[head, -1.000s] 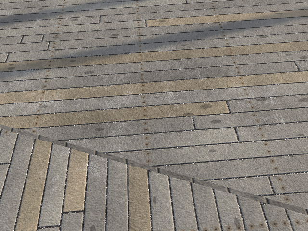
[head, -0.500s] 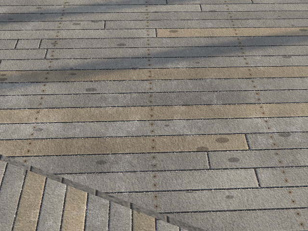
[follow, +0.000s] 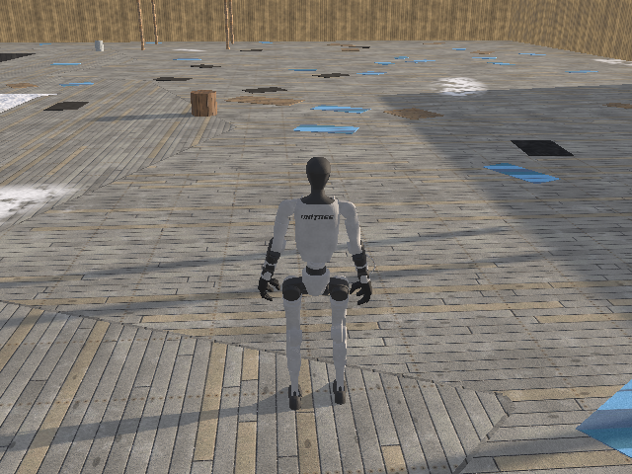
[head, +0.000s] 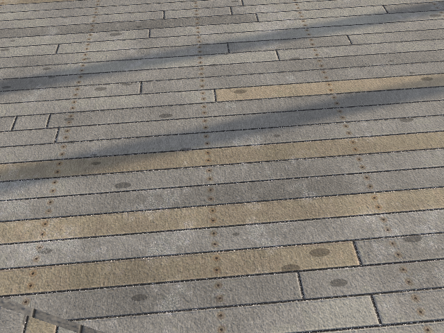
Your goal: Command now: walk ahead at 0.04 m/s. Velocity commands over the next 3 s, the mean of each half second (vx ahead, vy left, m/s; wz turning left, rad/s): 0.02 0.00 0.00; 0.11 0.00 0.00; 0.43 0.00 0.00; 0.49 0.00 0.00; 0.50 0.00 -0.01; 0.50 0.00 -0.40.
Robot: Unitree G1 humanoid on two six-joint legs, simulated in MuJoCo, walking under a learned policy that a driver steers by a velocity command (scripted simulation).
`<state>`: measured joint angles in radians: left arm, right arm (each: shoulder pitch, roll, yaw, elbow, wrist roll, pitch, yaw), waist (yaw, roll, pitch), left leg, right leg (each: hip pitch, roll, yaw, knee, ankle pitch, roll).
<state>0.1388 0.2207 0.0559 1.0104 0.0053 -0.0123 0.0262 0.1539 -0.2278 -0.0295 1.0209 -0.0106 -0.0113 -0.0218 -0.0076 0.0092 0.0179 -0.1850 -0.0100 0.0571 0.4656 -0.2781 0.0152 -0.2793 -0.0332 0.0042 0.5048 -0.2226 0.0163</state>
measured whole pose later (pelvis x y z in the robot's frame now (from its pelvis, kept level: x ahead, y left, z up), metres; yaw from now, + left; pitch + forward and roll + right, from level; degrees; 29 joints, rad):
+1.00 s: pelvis +0.05 -0.03 +0.00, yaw +0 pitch +0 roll +0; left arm 0.22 0.22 0.06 1.11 -0.03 -0.06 0.01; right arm 0.37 -0.24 -0.06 1.11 0.03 -0.04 -0.03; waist -0.01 0.04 -0.01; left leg -0.13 0.05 0.04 0.50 -0.37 -0.03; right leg -0.30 -0.02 -0.08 0.65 -0.39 -0.08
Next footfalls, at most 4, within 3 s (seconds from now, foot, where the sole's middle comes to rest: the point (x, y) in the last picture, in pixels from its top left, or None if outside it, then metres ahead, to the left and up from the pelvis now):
1.50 left None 0.48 0.09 -0.77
2.04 right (282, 249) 0.79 -0.16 -0.77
2.58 left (208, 182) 1.09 0.10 -0.77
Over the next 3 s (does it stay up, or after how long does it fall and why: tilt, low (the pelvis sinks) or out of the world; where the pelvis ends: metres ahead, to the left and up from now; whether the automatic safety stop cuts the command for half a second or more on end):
stays up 1.13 -0.02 0.00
